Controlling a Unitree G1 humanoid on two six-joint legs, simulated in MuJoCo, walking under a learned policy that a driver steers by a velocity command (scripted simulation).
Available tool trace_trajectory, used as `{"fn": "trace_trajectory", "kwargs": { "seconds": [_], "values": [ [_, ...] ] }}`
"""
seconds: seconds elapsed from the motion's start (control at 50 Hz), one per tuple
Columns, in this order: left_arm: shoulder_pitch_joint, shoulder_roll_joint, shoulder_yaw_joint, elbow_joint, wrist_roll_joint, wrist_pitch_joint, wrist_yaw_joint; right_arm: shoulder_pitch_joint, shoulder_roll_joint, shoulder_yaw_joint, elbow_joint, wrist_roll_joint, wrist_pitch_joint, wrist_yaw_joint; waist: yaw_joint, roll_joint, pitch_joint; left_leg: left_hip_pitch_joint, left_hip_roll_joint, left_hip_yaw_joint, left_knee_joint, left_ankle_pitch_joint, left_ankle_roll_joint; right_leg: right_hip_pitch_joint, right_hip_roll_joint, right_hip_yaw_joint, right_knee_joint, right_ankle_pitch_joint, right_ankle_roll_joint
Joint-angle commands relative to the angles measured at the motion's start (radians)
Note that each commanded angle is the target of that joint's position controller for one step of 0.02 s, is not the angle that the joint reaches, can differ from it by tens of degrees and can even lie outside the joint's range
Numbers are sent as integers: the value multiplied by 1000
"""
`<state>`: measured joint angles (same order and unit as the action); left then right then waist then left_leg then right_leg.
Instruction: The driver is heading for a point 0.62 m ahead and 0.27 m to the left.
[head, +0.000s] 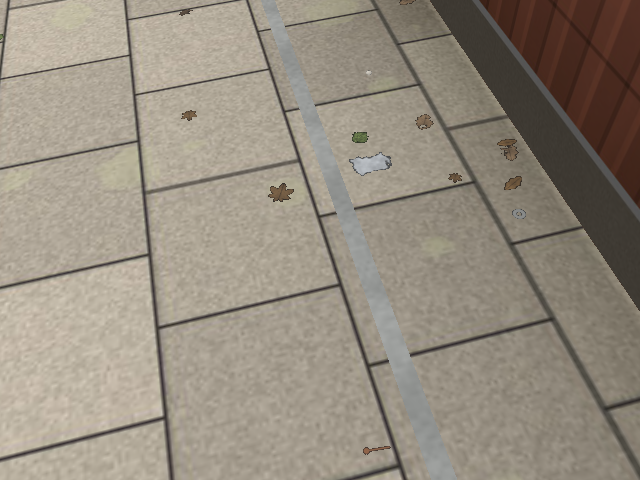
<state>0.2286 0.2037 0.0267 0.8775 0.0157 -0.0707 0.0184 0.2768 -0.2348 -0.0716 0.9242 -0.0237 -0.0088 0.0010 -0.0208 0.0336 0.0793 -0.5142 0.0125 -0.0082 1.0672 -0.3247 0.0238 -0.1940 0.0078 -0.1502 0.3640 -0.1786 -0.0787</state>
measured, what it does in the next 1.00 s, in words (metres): walks ahead, turning left: left foot, then right foot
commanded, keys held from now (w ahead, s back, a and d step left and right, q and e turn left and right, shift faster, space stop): q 0.50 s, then w+q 0.44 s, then w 0.06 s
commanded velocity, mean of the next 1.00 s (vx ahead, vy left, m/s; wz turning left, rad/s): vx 0.18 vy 0.00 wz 0.54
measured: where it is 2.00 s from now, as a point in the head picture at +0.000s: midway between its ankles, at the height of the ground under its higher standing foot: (173, 437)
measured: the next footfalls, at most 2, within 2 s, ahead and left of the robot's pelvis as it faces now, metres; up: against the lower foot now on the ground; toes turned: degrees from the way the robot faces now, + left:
left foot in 0.26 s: +0.13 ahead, +0.11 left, +0.00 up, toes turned +13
right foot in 0.72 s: +0.15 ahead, -0.09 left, +0.00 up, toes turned +26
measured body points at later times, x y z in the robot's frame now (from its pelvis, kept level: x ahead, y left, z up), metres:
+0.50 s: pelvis +0.06 +0.02 -0.01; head +0.09 +0.05 +0.44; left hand +0.10 +0.31 -0.14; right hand +0.24 -0.22 -0.12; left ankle +0.09 +0.10 -0.75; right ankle +0.09 -0.12 -0.68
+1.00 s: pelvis +0.15 +0.03 +0.00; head +0.17 +0.02 +0.45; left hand +0.00 +0.27 -0.11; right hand +0.42 -0.11 -0.12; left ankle +0.13 +0.20 -0.67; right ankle +0.12 -0.10 -0.75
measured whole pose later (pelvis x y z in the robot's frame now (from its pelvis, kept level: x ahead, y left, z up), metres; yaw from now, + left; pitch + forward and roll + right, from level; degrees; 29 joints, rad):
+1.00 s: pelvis +0.15 +0.03 +0.00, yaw +34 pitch +2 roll +0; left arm 0.41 0.24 0.05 0.85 0.03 -0.07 0.01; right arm 0.17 -0.30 -0.09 0.77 -0.04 0.03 0.08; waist 0.05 0.06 -0.01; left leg -0.66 0.00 -0.08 1.01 -0.15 0.00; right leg 0.02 -0.01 -0.13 0.23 -0.28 -0.02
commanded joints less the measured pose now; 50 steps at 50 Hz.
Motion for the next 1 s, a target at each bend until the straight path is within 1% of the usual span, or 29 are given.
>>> {"fn": "trace_trajectory", "kwargs": {
  "seconds": [0.02, 0.1, 0.22, 0.24, 0.26, 0.28, 0.3, 0.32, 0.36, 0.38, 0.4, 0.44, 0.48, 0.5, 0.54, 0.56, 0.62, 0.66, 0.68, 0.7, 0.72, 0.74, 0.76, 0.78, 0.8, 0.84, 0.86, 0.96, 1.0],
  "values": [
    [7, 119, 24, -41, -2, -8, 17, 79, -22, -7, -37, -7, 20, 10, -25, -145, -90, 8, 26, 14, -63, 91, -12, 34, -270, 61, -85, 697, -107],
    [28, 135, 31, -26, -2, 8, 23, -30, -10, 9, -91, -8, 28, 27, 3, -151, -93, 78, 25, 64, -260, 175, 2, 26, -268, -2, -57, 620, -108],
    [55, 185, 57, -19, 5, 51, 21, -87, -50, -1, -153, -10, 33, 31, 30, -130, -80, 131, 3, 93, -420, 10, 56, 80, -335, 18, 96, 476, -90],
    [57, 190, 61, -17, 5, 59, 22, -63, -50, -2, -154, -10, 25, 28, 11, -100, -92, 193, -8, 95, -508, 61, 70, 67, -322, -2, 178, 439, -61],
    [97, 188, 63, -12, 11, 66, 19, -9, -90, -14, -145, -14, 10, 19, -12, -1, -138, 307, 12, 17, -614, 210, 99, 22, -271, -35, 339, 343, -6],
    [109, 142, 52, -58, 14, 72, 13, 50, -221, -45, -155, -22, -3, 4, -15, 216, -196, 458, 263, -315, -663, 622, 180, -164, -161, -91, 631, -66, 60],
    [41, 118, 44, -107, 1, 92, 17, 94, -270, -65, -143, 19, 13, -1, -51, 276, -263, 504, 393, -540, -711, 781, 370, -343, 27, 37, 804, -536, 95],
    [14, 141, 45, -102, 10, 105, 17, 93, -241, -60, -143, 33, 23, -1, -48, 101, -231, 485, 361, -463, -729, 643, 370, -376, -25, 137, 873, -486, 104],
    [-26, 127, 46, -98, -4, 99, 16, -50, -161, -35, -166, 18, 43, -14, 8, 24, -83, 333, 234, -323, -770, 413, 279, -388, -58, 171, 799, -318, 108],
    [-21, 143, 51, -99, 10, 98, 17, -94, -141, -29, -179, 22, 46, -19, 27, 46, -72, 303, 188, -284, -774, 384, 244, -364, -64, 173, 749, -266, 110],
    [8, 141, 51, -86, 21, 103, 15, -115, -131, -25, -188, 16, 46, -17, 37, 51, -96, 296, 159, -257, -766, 422, 233, -332, -45, 160, 752, -240, 113],
    [27, 127, 49, -87, 15, 112, 11, -92, -152, -31, -185, 14, 36, -7, 37, 28, -139, 309, 149, -258, -755, 447, 230, -306, -30, 165, 711, -232, 119],
    [3, 117, 46, -102, 7, 117, 13, -72, -177, -39, -181, 11, 32, -3, 24, 40, -139, 315, 144, -287, -767, 351, 228, -309, -25, 173, 637, -233, 126],
    [-12, 119, 45, -111, 7, 119, 15, -65, -182, -42, -181, 9, 34, -3, 15, 57, -136, 315, 143, -309, -775, 286, 229, -311, -23, 177, 606, -233, 127],
    [-37, 132, 46, -129, 14, 116, 7, -44, -190, -46, -180, 5, 40, 0, -3, 90, -148, 307, 133, -376, -833, -74, 237, -299, -19, 176, 542, -235, 128],
    [-51, 140, 46, -139, 16, 112, 2, -44, -195, -49, -183, 1, 43, 3, -8, 106, -139, 296, 134, -410, -854, -179, 239, -292, -12, 172, 511, -243, 127],
    [-56, 140, 44, -153, 11, 92, -5, -53, -210, -56, -191, -5, 45, 12, -4, 96, -124, 249, 129, -465, -859, -276, 232, -213, 14, 165, 405, -282, 108],
    [7, 133, 41, -143, -1, 76, -2, -98, -210, -60, -203, -2, 46, 18, 39, 92, -115, 142, 100, -467, -851, -298, 206, -49, 44, 157, 271, -297, 73],
    [84, 125, 40, -121, -6, 69, 2, -146, -203, -60, -215, 4, 48, 18, 92, 81, -98, 47, 61, -445, -823, -315, 173, 88, 57, 144, 135, -237, 49],
    [190, 138, 44, -90, -5, 60, 15, -193, -177, -56, -232, 8, 46, 12, 154, 46, -69, -86, -9, -396, -752, -355, 109, 247, 42, 145, -29, -183, 27],
    [244, 232, 63, -76, 4, 50, 32, -171, -97, -38, -245, 18, 38, 4, 149, -177, -64, -232, -112, -240, -448, -352, 49, 346, -187, 382, -174, -401, 4],
    [165, 333, 82, -112, 24, 45, 37, -176, -68, -25, -271, 14, 24, 3, 112, -279, -33, -351, -197, -122, -216, -194, 25, 249, -433, 767, -302, -653, -67],
    [83, 288, 75, -121, 32, 42, 35, -191, -141, -37, -270, -13, 15, 12, 55, -133, 36, -320, -93, -175, -130, -69, 31, 119, -420, 736, -300, -665, -90],
    [24, 234, 61, -132, 18, 33, 30, -141, -158, -45, -247, -10, 10, 30, 6, -122, 38, -277, -79, -165, -93, 2, 24, 89, -361, 640, -290, -593, -71],
    [-8, 205, 55, -140, 9, 23, 22, -89, -162, -47, -219, -13, 10, 43, -14, -131, 24, -253, -73, -140, -43, 49, 9, 104, -303, 529, -284, -484, -47],
    [22, 184, 50, -135, 4, 8, 14, -67, -150, -43, -201, -22, 17, 63, 5, -165, 2, -249, -50, -92, 50, 100, -8, 124, -243, 367, -277, -333, -33],
    [65, 176, 50, -120, 7, 1, 8, -94, -134, -36, -211, -20, 19, 69, 24, -150, 6, -273, -39, -86, 69, 121, -10, 145, -239, 325, -270, -270, -35],
    [220, 168, 52, -63, 13, -14, -11, -240, -103, -16, -255, -19, 20, 82, 103, -131, 37, -351, -10, -61, -36, 173, -28, 247, -248, 204, -244, -22, -51],
    [236, 165, 48, -45, 14, -19, -15, -283, -85, -5, -268, -20, 14, 85, 110, -141, 49, -312, -12, -41, -152, 190, -25, 247, -245, 161, -234, 95, -56]
  ]
}}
